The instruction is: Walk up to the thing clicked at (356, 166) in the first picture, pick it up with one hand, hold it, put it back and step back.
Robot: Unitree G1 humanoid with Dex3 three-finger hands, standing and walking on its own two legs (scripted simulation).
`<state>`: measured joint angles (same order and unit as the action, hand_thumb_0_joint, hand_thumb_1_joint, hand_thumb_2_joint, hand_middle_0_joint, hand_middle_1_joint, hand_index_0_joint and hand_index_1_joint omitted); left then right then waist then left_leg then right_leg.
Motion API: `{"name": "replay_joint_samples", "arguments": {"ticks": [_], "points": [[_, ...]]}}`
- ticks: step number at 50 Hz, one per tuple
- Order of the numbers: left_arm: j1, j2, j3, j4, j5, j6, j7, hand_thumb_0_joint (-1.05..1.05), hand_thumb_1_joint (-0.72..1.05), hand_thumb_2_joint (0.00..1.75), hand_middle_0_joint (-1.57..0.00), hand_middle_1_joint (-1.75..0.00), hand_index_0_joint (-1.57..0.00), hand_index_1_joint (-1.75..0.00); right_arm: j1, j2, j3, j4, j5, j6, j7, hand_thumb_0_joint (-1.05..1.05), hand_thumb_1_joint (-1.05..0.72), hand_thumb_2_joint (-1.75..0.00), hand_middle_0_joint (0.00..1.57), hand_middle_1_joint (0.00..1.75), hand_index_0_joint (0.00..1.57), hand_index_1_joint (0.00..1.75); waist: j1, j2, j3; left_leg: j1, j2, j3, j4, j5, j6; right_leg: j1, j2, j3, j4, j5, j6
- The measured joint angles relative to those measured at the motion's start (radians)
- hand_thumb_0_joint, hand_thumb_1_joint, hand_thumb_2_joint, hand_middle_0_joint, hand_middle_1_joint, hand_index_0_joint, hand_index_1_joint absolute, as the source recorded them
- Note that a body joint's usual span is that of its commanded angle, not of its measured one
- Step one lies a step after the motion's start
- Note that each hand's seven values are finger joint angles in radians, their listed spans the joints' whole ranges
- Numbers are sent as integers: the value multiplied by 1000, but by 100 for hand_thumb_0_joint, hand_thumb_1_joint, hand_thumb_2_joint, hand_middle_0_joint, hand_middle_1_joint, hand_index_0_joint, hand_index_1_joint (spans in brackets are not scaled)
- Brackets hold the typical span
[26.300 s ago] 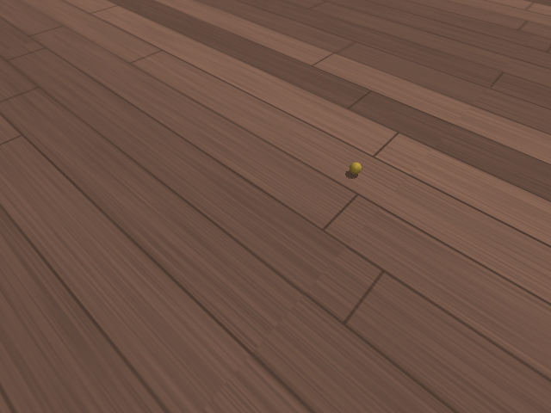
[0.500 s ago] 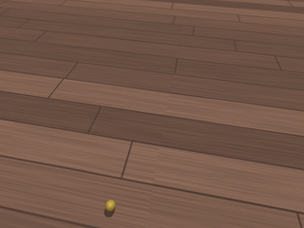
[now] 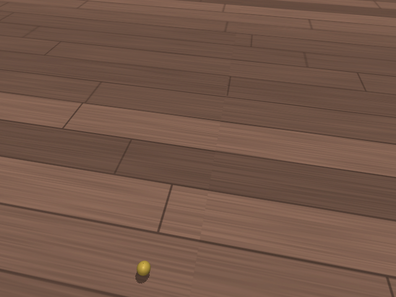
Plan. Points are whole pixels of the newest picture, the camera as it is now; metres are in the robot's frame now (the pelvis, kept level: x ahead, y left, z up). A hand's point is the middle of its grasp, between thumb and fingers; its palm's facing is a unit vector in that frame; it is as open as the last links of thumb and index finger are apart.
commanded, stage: stand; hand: left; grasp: from above
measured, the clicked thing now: (143, 268) +0.37 +0.26 -0.75
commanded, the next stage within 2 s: rise first in 0.54 s
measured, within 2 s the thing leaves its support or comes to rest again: neither
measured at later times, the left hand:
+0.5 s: hand out of the picture +0.07 +0.26 -0.16, palm faces -0.03 -0.94 -0.35, open 7.4 cm
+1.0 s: hand out of the picture +0.14 +0.26 -0.18, palm faces -0.09 -0.91 -0.40, open 11.2 cm
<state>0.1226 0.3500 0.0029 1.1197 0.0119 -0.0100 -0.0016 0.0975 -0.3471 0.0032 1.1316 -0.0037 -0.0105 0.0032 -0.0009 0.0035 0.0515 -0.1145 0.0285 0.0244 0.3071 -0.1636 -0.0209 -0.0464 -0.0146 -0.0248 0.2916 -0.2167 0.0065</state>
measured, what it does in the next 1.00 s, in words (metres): stands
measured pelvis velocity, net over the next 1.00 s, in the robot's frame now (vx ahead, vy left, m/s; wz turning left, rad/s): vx -0.02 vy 0.01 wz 0.00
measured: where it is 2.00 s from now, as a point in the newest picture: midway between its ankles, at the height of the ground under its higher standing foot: outside the picture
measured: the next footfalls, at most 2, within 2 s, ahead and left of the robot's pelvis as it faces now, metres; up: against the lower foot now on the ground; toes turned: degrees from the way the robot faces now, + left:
none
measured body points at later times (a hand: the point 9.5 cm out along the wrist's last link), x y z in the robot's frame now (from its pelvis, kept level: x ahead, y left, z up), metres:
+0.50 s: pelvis +0.00 +0.00 +0.00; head +0.01 +0.00 +0.45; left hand +0.07 +0.30 -0.13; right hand +0.07 -0.30 -0.14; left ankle +0.00 +0.13 -0.75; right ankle -0.04 -0.12 -0.75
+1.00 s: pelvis -0.02 +0.01 -0.03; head +0.05 +0.01 +0.41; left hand +0.14 +0.30 -0.16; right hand +0.08 -0.25 -0.15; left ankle +0.00 +0.13 -0.75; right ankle -0.04 -0.12 -0.75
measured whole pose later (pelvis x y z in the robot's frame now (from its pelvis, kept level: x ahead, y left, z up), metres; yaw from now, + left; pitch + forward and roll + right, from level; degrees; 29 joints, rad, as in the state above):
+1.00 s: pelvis -0.02 +0.01 -0.03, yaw +0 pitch +9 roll +0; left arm 0.01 0.32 0.15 0.93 0.18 0.05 0.00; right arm 0.25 -0.24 -0.03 0.71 0.03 -0.03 -0.01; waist -0.03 0.00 -0.02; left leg -0.55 0.03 0.02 0.71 -0.32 -0.01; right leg -0.49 -0.02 -0.02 0.71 -0.38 0.01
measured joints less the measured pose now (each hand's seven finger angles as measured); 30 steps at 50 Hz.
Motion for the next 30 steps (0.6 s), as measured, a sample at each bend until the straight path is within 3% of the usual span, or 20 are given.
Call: {"name": "replay_joint_samples", "arguments": {"ticks": [30], "points": [[5, 2, -5, -2, 0, -2, 1, 1, 90, 89, -20, -30, -20, -30, 10, 1, -3, 1, -1, -1, 1, 1, -91, -90, 20, 30, 20, 30, -1, -1, -1, 1, -1, 4, -2, 4, 2, -3, -2, 4, 3, 3, 2]]}}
